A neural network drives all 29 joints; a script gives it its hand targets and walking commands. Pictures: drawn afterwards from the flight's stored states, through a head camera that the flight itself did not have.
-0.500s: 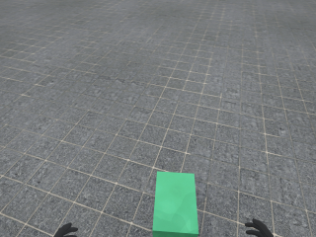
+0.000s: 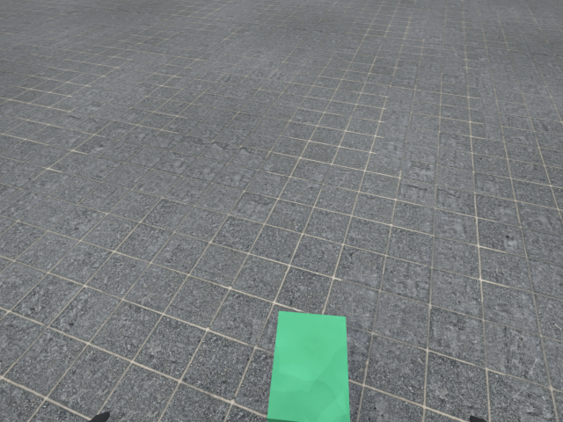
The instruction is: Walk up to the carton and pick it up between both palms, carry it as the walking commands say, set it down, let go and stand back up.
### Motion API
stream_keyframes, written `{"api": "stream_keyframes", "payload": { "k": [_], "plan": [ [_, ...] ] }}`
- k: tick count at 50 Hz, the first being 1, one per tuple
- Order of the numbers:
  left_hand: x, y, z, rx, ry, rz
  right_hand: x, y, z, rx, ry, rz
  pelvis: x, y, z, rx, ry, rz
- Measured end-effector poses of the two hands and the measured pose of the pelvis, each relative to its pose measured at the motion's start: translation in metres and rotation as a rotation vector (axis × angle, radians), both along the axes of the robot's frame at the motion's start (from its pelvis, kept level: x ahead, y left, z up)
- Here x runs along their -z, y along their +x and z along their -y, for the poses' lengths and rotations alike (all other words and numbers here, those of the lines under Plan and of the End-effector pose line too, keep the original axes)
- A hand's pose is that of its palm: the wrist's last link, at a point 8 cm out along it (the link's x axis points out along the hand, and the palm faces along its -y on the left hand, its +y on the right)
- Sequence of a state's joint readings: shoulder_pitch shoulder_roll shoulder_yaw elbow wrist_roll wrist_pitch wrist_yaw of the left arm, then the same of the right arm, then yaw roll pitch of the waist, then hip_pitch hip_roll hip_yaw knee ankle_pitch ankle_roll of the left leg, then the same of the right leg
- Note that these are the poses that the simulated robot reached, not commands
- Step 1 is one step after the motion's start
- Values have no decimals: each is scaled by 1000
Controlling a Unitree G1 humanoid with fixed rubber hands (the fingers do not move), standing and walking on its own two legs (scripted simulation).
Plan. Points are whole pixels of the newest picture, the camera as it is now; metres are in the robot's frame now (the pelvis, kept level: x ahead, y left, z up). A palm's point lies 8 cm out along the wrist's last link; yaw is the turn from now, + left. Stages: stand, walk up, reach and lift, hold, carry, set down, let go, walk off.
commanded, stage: stand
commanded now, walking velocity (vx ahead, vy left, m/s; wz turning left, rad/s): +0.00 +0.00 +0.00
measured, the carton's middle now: (307, 381) +0.43 -0.06 -0.63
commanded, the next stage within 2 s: none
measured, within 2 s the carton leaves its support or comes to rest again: neither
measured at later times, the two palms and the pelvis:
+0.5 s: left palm out of the picture +0.08 +0.30 -0.09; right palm out of the picture +0.08 -0.31 -0.09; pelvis -0.02 -0.01 +0.01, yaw +0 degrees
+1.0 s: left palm out of the picture +0.07 +0.30 -0.09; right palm out of the picture +0.06 -0.31 -0.10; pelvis -0.03 -0.01 +0.01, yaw -1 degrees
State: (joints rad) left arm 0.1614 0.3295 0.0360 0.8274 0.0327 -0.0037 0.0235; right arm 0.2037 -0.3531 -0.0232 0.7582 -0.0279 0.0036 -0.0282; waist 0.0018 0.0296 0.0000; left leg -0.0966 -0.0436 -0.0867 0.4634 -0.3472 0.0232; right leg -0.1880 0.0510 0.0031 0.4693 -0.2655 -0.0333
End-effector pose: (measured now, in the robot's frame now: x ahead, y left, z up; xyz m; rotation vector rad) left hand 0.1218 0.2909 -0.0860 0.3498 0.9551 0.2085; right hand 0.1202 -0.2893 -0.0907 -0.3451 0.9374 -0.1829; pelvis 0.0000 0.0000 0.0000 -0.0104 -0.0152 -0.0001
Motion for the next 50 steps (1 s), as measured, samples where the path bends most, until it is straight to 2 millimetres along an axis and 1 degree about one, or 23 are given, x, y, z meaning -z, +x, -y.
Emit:
{"api": "stream_keyframes", "payload": {
  "k": [12,29,38,50],
  "plan": [
    [1,-20,-5,-28,6,-38,1,-17,10,2,-14,-37,-3,-9,4,-1,3,15],
    [3,-47,-10,-45,10,-101,5,-45,18,16,-19,-101,-7,-22,5,5,8,26],
    [4,-54,-12,-46,12,-124,7,-57,21,27,-20,-132,-8,-26,6,8,9,27],
    [4,-56,-13,-42,16,-141,9,-65,24,39,-21,-160,-9,-29,6,10,10,27]
  ]
}}
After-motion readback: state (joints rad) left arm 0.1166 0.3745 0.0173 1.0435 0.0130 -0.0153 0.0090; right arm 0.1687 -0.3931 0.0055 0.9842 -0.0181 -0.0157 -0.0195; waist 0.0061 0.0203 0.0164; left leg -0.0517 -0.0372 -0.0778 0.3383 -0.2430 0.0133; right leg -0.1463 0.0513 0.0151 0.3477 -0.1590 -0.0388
